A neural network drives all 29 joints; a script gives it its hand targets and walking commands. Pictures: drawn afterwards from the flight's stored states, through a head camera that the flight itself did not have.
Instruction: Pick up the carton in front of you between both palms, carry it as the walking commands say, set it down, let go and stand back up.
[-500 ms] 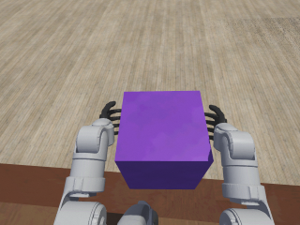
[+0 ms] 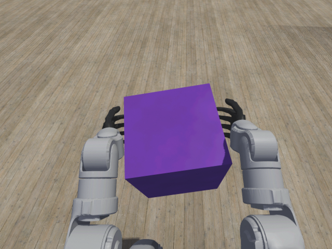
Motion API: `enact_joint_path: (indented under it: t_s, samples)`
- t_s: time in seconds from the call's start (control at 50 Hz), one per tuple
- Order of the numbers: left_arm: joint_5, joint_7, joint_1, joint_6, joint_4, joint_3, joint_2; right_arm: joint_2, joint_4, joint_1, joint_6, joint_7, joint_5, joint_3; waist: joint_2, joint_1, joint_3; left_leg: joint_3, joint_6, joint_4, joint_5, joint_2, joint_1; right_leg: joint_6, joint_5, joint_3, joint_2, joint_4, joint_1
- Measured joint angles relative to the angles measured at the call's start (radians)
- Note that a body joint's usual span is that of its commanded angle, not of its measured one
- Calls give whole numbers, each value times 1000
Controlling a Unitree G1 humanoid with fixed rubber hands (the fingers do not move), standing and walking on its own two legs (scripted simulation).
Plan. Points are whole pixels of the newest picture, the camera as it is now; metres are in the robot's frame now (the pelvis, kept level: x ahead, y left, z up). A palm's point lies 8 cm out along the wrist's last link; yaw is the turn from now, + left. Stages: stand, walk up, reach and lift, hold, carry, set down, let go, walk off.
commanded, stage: carry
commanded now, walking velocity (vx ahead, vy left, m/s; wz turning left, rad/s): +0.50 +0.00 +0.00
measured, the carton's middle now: (175, 147) +0.37 +0.02 +0.02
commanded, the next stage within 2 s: none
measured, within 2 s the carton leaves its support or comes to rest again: neither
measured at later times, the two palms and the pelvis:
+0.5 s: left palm (141, 84) +0.80 +0.17 -0.11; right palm (202, 96) +0.75 -0.11 -0.12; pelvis +0.42 +0.05 -0.16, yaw +0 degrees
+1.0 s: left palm (140, 41) +1.08 +0.21 -0.04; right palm (192, 45) +1.11 -0.07 -0.06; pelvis +0.77 +0.04 -0.12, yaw +3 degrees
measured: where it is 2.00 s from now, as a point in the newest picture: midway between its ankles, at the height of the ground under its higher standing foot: (165, 119)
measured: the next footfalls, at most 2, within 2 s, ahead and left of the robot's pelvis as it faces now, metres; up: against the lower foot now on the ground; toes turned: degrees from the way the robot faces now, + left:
left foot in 0.32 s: +0.48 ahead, +0.11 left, -0.16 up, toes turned +0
right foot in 0.70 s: +0.76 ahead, -0.06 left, -0.17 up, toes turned -2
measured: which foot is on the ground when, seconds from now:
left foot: up 0.00-0.30, down 0.32-0.70, up 0.72-1.00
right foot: down 0.00-0.34, up 0.36-0.68, down 0.70-1.00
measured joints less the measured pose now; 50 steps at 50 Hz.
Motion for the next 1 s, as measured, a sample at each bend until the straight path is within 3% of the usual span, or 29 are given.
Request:
enact_joint_path:
  t_s: [0.04, 0.1, 0.16, 0.2, 0.26, 0.28, 0.3, 0.32, 0.36, 0.4, 0.42, 0.44, 0.52, 0.6, 0.66, 0.7, 0.74, 0.8, 0.84, 0.9, 1.0]
  samples:
    - [-38, 22, -26, 7, 51, -11, 18, 16, 17, 5, 6, 13, -38, -20, 12, 40, -4, -70, -16, -141, 76, 38, -99, -16, -60, -18, 24, 100, -12]
    - [-84, 60, -49, 23, 140, -26, 24, 35, 43, 35, 25, 29, -82, -51, 20, 79, -9, -108, -37, -452, 220, 85, -186, -22, -176, -13, 30, 181, 20]
    - [-114, 86, -78, 25, 207, -42, 21, 28, 43, 58, 44, 33, -90, -62, 43, 101, -1, -105, -27, -698, 585, 111, -237, -7, -307, 11, 26, 270, 55]
    - [-119, 96, -95, 21, 222, -52, 15, 19, 17, 69, 52, 33, -88, -64, 71, 105, 9, -94, -29, -909, 791, 115, -217, 2, -405, 23, 26, 329, 95]
    - [-123, 94, -119, 22, 204, -52, 13, 9, -41, 73, 68, 27, -79, -56, 103, 92, 14, -44, -20, -1194, 998, 110, -121, 15, -558, 27, 27, 435, 166]
    - [-122, 89, -121, 21, 192, -46, 13, 8, -56, 69, 71, 22, -76, -52, 119, 80, 13, -28, -11, -1271, 1044, 112, -72, 19, -572, 13, 29, 496, 184]
    - [-120, 81, -121, 23, 178, -38, 15, 11, -66, 63, 74, 17, -75, -48, 126, 64, 10, -10, 0, -1347, 1071, 111, -12, 27, -486, -3, 22, 569, 201]
    - [-113, 66, -121, 23, 167, -29, 22, 19, -70, 55, 76, 10, -77, -42, 124, 44, 1, 8, 13, -1387, 1020, 108, 51, 26, -448, -21, 9, 676, 201]
    - [-94, 33, -143, 0, 160, -10, 43, 31, -62, 18, 59, -11, -82, -28, 64, -1, 3, 33, 34, -1288, 608, 56, 55, 70, -420, 10, -34, 920, 112]
    - [-70, 12, -145, -23, 148, 16, 52, 38, -27, -19, 51, -40, -76, -8, 50, -50, 23, 26, 71, -1180, 525, 29, 14, 84, -346, 61, -45, 1017, -20]
    - [-56, 4, -136, -27, 140, 31, 46, 42, -25, -17, 57, -33, -64, 0, 45, -72, 35, 27, 66, -1141, 468, 19, 6, 86, -286, 79, -58, 988, -80]
    - [-40, -2, -125, -26, 127, 44, 36, 48, -26, -9, 67, -56, -54, 13, 46, -91, 48, 27, 58, -1114, 413, 14, 7, 87, -237, 91, -71, 946, -140]
    - [22, -24, -72, -35, 64, 90, -22, 83, -68, 50, 93, -180, 3, 32, 41, -155, 106, 28, 41, -1071, 289, 8, 60, 95, -150, 103, -125, 690, -334]
    - [43, -41, -3, -72, 7, 113, -62, 98, -105, 85, 78, -223, 48, 27, 30, -191, 138, 22, 40, -1088, 198, 4, 167, 98, 19, 92, -149, 331, -387]
    - [54, -41, 43, -96, -35, 110, -78, 97, -101, 85, 61, -220, 59, 29, 31, -186, 131, 25, 29, -1106, 132, 14, 268, 96, 199, 49, -130, 19, -301]
    - [62, -35, 51, -108, -46, 99, -87, 87, -104, 87, 51, -203, 55, 29, 32, -172, 111, 34, 12, -1017, 101, 25, 293, 72, 343, 8, -119, -150, -185]
    - [70, -17, 31, -133, -52, 88, -95, 54, -90, 51, 32, -165, 46, 32, 63, -146, 111, 1, -35, -788, 90, 49, 223, 66, 216, -19, -98, -119, -156]
    - [56, 29, 18, -134, -56, 69, -102, 33, -69, 30, 19, -112, 20, 22, 40, -100, 96, -19, -62, -553, 110, 58, 89, 60, 187, -29, -105, -157, -94]
    - [41, 56, 33, -112, -65, 69, -109, 43, -53, 33, 27, -81, -10, 10, 10, -73, 68, -2, -72, -603, 151, 73, 30, 66, 194, -22, -124, -234, -28]
    - [24, 78, 63, -79, -81, 78, -119, 62, -36, 54, 40, -43, -56, 9, -15, -37, 29, 14, -87, -805, 184, 87, -18, 78, 185, -7, -154, -336, 76]
    - [8, 75, 110, -37, -108, 87, -128, 100, -91, 140, 63, -28, -104, 27, 11, -10, -37, 48, -96, -1156, 385, 97, -15, 110, 110, -1, -176, -393, 231]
